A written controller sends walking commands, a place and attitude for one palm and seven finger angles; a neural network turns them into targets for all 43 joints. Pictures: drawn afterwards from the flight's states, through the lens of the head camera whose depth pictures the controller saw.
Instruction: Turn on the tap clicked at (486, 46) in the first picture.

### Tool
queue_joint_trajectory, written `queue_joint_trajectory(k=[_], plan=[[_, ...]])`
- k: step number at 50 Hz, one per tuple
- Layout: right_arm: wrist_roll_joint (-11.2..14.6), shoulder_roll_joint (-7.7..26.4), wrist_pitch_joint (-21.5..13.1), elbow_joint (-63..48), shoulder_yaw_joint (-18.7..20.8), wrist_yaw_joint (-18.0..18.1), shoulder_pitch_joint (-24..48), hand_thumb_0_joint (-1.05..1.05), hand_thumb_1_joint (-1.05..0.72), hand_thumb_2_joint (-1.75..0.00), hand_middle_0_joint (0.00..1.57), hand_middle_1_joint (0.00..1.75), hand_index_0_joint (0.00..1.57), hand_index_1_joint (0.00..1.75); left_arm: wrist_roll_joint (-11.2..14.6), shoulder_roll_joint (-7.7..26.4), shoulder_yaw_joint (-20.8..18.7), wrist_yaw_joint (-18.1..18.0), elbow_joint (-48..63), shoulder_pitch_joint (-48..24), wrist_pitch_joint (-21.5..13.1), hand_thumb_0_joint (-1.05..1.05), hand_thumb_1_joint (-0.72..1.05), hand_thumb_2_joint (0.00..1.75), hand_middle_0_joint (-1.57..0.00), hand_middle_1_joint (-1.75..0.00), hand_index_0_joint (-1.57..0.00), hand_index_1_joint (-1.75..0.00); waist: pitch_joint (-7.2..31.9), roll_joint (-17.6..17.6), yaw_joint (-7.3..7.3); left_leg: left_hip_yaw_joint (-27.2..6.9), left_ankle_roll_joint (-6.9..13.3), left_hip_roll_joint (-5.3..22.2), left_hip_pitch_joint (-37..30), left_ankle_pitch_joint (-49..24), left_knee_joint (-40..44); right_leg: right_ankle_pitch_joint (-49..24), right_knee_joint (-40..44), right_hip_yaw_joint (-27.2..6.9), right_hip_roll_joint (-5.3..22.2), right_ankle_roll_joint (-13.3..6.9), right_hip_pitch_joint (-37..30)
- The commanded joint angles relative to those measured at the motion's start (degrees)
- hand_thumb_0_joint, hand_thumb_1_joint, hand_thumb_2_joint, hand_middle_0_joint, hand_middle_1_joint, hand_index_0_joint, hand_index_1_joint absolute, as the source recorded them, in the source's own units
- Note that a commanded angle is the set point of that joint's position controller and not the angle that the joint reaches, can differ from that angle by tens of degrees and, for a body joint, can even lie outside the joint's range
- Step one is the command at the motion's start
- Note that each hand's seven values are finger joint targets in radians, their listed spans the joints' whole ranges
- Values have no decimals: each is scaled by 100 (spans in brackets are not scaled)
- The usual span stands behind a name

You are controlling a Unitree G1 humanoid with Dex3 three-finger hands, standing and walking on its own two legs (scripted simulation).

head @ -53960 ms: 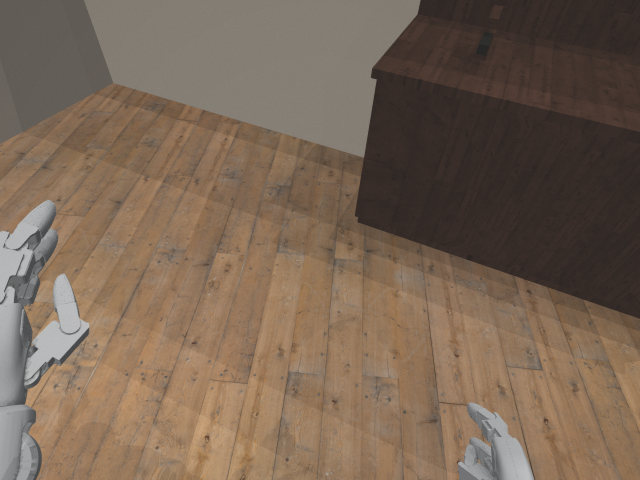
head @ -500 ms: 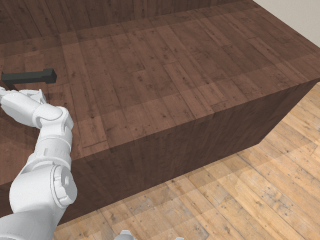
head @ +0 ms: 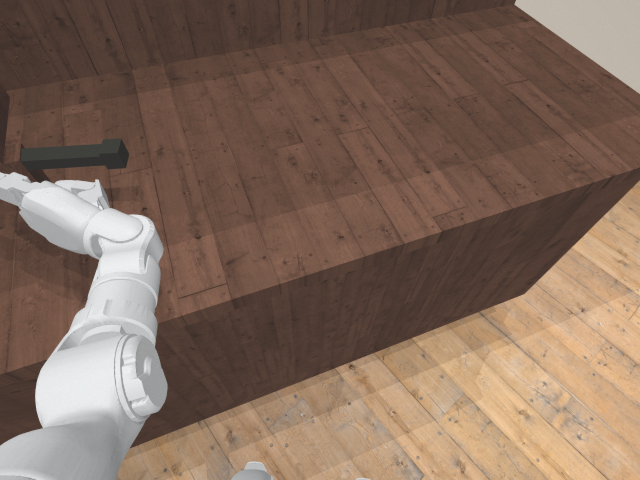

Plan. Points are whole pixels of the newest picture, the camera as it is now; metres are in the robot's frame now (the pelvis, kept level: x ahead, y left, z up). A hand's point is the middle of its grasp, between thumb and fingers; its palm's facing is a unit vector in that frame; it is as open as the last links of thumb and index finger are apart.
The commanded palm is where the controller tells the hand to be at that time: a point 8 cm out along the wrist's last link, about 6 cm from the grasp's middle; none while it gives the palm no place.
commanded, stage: push the lever round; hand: left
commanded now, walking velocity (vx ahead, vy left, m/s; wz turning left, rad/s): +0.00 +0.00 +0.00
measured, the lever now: (114, 154) +0.53 +0.27 +0.09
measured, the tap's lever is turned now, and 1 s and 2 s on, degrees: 76 76 76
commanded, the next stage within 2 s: none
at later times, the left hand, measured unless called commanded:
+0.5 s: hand (97, 190) +0.46 +0.27 +0.09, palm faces +0.89 -0.44 -0.11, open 8.6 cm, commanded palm +0.46 +0.25 +0.09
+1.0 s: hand (98, 189) +0.46 +0.27 +0.09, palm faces +0.90 -0.42 -0.11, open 8.6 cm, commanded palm +0.46 +0.25 +0.09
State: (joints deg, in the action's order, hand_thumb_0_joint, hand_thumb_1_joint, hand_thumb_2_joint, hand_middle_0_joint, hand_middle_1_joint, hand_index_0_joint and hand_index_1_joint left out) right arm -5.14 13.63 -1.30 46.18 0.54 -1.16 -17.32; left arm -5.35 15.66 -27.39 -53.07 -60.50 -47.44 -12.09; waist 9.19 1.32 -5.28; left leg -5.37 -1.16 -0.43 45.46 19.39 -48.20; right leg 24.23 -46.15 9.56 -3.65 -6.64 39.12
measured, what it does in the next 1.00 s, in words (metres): stands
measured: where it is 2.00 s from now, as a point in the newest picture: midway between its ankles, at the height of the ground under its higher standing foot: outside the picture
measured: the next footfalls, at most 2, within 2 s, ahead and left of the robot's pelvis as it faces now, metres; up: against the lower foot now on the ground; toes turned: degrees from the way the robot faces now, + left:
none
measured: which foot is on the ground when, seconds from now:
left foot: down 0.00-1.00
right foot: down 0.00-1.00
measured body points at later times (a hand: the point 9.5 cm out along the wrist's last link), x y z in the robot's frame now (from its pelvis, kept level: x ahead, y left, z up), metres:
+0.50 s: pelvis -0.01 +0.00 +0.00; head +0.06 +0.01 +0.45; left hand +0.41 +0.29 +0.10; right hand +0.02 -0.26 -0.13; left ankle +0.04 +0.14 -0.70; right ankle -0.02 -0.04 -0.70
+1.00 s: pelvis +0.00 +0.00 +0.00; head +0.07 +0.01 +0.45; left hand +0.41 +0.29 +0.10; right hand +0.04 -0.26 -0.13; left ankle +0.04 +0.14 -0.69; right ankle -0.02 -0.04 -0.70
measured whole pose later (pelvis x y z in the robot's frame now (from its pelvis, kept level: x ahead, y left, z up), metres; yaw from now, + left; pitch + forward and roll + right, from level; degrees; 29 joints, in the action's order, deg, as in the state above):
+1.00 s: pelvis +0.00 +0.00 +0.00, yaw +0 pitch +16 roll -1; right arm -4.9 13.6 -0.8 45.9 0.1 -0.3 -17.1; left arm -5.8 16.0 -27.8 -53.7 -61.4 -46.9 -12.8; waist 9.3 1.2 -5.8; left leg -5.0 -0.6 -0.2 44.7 19.2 -47.3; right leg 23.7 -45.0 9.0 -3.9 -6.4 38.4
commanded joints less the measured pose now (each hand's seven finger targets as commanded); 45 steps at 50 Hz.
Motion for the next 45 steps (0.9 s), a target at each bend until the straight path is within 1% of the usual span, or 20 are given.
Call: queue_joint_trajectory(k=[1, 2, 5, 6, 9, 13, 16, 19, 21, 26, 28, 30, 33, 35, 36, 39, 41, 42, 43, 45], plan=[[-3, 880, -115, -358, 268, 84, -465, 0, -90, -90, 20, 30, 20, 30, -555, 753, 916, 728, 1194, -3535, -209, 0, 90, 90, -15, -15, -15, -15, 1859, 363, -725, 179, 477, -71, -1473, -496, 321, -1655, 972, -1080, 339, 702, -582], [-20, 883, -106, -330, 278, 89, -503, 0, -90, -90, 20, 30, 20, 30, -583, 869, 799, 722, 1138, -3526, -210, 0, 90, 90, -15, -15, -15, -15, 1852, 365, -677, 162, 469, -77, -1431, -526, 312, -1669, 945, -1061, 327, 681, -579], [7, 874, -96, -363, 266, 99, -465, 0, -90, -90, 20, 30, 20, 30, -573, 902, 821, 723, 1193, -3572, -225, 0, 90, 90, -15, -15, -15, -15, 1842, 432, -714, 174, 475, -60, -1444, -458, 344, -1609, 990, -1095, 347, 701, -613], [8, 856, -104, -382, 255, 96, -448, 0, -90, -90, 20, 30, 20, 30, -568, 727, 959, 735, 1177, -3556, -222, 0, 90, 90, -15, -15, -15, -15, 1812, 423, -717, 166, 476, -66, -1473, -465, 366, -1561, 986, -1068, 320, 687, -569], [3, 883, -93, -374, 256, 109, -472, 0, -90, -90, 20, 30, 20, 30, -571, 882, 828, 722, 1112, -3520, -241, 0, 90, 90, -15, -15, -15, -15, 1810, 347, -720, 163, 487, -57, -1422, -439, 364, -1522, 992, -1074, 322, 690, -588], [2, 888, -88, -361, 261, 103, -481, 0, -90, -90, 20, 30, 20, 30, -599, 916, 815, 700, 1091, -3567, -249, 0, 90, 90, -15, -15, -15, -15, 1794, 528, -715, 145, 479, -45, -1511, -398, 404, -1294, 1003, -1037, 288, 643, -465], [1, 868, -113, -374, 252, 92, -440, 0, -90, -90, 20, 30, 20, 30, -602, 721, 968, 676, 1047, -3567, -277, 0, 90, 90, -15, -15, -15, -15, 1716, 490, -730, 129, 481, -47, -1504, -297, 435, -1099, 1041, -1020, 260, 635, -390], [1, 884, -135, -359, 257, 79, -441, 0, -90, -90, 20, 30, 20, 30, -574, 717, 962, 658, 1044, -3582, -299, 0, 90, 90, -15, -15, -15, -15, 1734, 546, -723, 125, 486, -45, -1520, -230, 429, -960, 1046, -1023, 246, 618, -319], [1, 891, -130, -346, 258, 89, -466, 0, -90, -90, 20, 30, 20, 30, -573, 846, 873, 647, 1047, -3592, -310, 0, 90, 90, -15, -15, -15, -15, 1787, 440, -710, 125, 486, -45, -1440, -220, 430, -1013, 1061, -1049, 269, 637, -450], [-5, 872, -154, -327, 263, 73, -467, 0, -90, -90, 20, 30, 20, 30, -571, 610, 1053, 637, 1083, -3650, -335, 0, 90, 90, -15, -15, -15, -15, 1798, 583, -741, 115, 471, -36, -1603, -309, 433, -1031, 1021, -998, 234, 606, -315], [-2, 886, -147, -305, 263, 69, -466, 0, -90, -90, 20, 30, 20, 30, -575, 605, 1044, 627, 988, -3604, -305, 0, 90, 90, -15, -15, -15, -15, 1688, 598, -757, 113, 471, -31, -1589, -265, 445, -958, 1040, -992, 232, 602, -230], [-7, 895, -147, -305, 269, 71, -470, 0, -90, -90, 20, 30, 20, 30, -580, 704, 1002, 622, 1100, -3676, -313, 0, 90, 90, -15, -15, -15, -15, 1846, 578, -748, 119, 478, -28, -1610, -282, 426, -1017, 1050, -1026, 252, 613, -329], [-8, 872, -152, -307, 256, 72, -482, 0, -90, -90, 20, 30, 20, 30, -563, 535, 1117, 625, 1103, -3670, -315, 0, 90, 90, -15, -15, -15, -15, 1823, 555, -757, 121, 475, -35, -1664, -411, 427, -1174, 1016, -998, 234, 608, -322], [6, 901, -143, -311, 257, 97, -473, 0, -90, -90, 20, 30, 20, 30, -558, 771, 932, 636, 971, -3536, -275, 0, 90, 90, -15, -15, -15, -15, 1720, 340, -750, 141, 489, -29, -1452, -294, 419, -1151, 1060, -1048, 268, 648, -427], [11, 890, -137, -341, 249, 107, -457, 0, -90, -90, 20, 30, 20, 30, -556, 680, 1035, 653, 1033, -3552, -269, 0, 90, 90, -15, -15, -15, -15, 1785, 345, -741, 163, 491, -48, -1437, -291, 427, -1211, 1072, -1084, 284, 665, -506], [12, 885, -115, -333, 262, 114, -496, 0, -90, -90, 20, 30, 20, 30, -555, 811, 936, 665, 1158, -3602, -286, 0, 90, 90, -15, -15, -15, -15, 1958, 488, -732, 163, 485, -45, -1572, -463, 397, -1456, 1027, -1078, 297, 661, -572], [12, 880, -110, -334, 247, 129, -466, 0, -90, -90, 20, 30, 20, 30, -544, 748, 961, 679, 1040, -3500, -246, 0, 90, 90, -15, -15, -15, -15, 1757, 425, -755, 176, 487, -41, -1489, -404, 413, -1425, 1060, -1076, 299, 675, -537], [7, 900, -96, -306, 257, 136, -496, 0, -90, -90, 20, 30, 20, 30, -575, 865, 892, 690, 1061, -3538, -259, 0, 90, 90, -15, -15, -15, -15, 1771, 466, -720, 166, 480, -41, -1527, -461, 409, -1470, 1045, -1072, 297, 650, -531], [9, 874, -100, -355, 241, 127, -465, 0, -90, -90, 20, 30, 20, 30, -565, 743, 988, 693, 1146, -3548, -258, 0, 90, 90, -15, -15, -15, -15, 1801, 542, -741, 179, 484, -49, -1566, -491, 409, -1533, 1032, -1077, 301, 669, -531], [13, 874, -101, -367, 245, 139, -450, 0, -90, -90, 20, 30, 20, 30, -573, 750, 985, 703, 1132, -3533, -265, 0, 90, 90, -15, -15, -15, -15, 1802, 397, -741, 186, 490, -50, -1542, -463, 413, -1533, 1054, -1077, 306, 682, -580]])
